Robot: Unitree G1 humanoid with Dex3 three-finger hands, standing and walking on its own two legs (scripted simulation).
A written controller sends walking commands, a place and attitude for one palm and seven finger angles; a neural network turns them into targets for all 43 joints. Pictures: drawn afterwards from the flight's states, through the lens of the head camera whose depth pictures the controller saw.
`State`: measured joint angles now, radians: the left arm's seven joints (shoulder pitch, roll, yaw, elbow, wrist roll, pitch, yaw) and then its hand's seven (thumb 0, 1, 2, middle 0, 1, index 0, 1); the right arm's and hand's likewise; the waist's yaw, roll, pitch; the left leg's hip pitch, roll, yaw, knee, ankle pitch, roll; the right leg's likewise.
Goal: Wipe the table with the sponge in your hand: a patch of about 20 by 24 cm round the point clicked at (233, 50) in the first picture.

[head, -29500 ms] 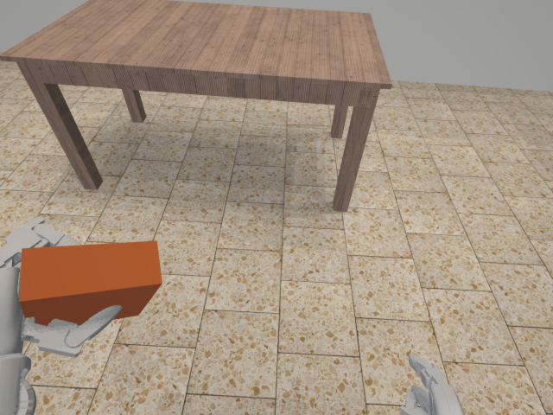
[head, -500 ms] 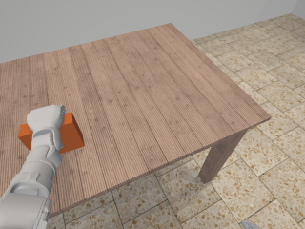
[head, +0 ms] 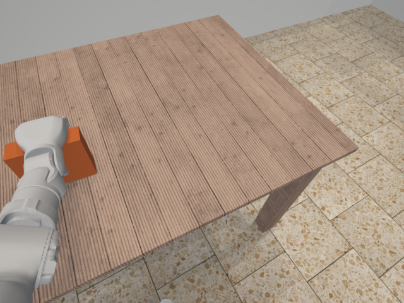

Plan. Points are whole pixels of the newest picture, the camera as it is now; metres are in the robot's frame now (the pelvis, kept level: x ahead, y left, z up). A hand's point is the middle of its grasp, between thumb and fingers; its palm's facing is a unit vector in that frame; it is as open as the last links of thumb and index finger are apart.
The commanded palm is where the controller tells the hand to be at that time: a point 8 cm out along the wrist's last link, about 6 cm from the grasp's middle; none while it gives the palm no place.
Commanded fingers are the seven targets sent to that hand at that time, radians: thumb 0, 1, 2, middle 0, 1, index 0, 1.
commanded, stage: wipe forward along the first lane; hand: left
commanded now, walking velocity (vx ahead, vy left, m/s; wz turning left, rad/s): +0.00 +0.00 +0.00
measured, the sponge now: (58, 165) +0.40 +0.33 -0.01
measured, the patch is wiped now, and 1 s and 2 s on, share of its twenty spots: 0.25 0.40 0.70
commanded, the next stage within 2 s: slide across to the middle lane in 0.16 s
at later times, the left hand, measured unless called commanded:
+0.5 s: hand (55, 141) +0.44 +0.33 +0.03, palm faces -0.10 +0.00 -0.99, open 9.4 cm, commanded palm +0.43 +0.30 +0.08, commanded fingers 0.00 0.10 1.30 -1.20 -1.60 -1.20 -1.60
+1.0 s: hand (85, 132) +0.47 +0.27 +0.03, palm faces -0.11 +0.00 -0.99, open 9.3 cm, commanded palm +0.45 +0.25 +0.07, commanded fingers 0.00 0.10 1.30 -1.20 -1.60 -1.20 -1.60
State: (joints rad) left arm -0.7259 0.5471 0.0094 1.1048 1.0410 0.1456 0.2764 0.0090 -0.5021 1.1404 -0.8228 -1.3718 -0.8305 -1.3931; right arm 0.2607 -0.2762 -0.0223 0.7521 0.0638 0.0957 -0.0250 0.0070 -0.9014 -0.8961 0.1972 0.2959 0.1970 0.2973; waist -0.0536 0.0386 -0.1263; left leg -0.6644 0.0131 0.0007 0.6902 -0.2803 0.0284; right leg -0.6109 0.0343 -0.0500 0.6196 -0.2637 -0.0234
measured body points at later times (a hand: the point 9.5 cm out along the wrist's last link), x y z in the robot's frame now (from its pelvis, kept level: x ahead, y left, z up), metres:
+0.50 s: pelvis +0.01 +0.02 +0.00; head +0.09 +0.03 +0.44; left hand +0.44 +0.33 +0.08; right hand +0.06 -0.26 -0.13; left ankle +0.03 +0.10 -0.72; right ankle +0.02 -0.11 -0.72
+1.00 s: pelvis +0.03 +0.00 +0.01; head +0.10 +0.01 +0.45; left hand +0.47 +0.27 +0.08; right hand +0.11 -0.26 -0.13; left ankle +0.03 +0.10 -0.72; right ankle +0.02 -0.11 -0.72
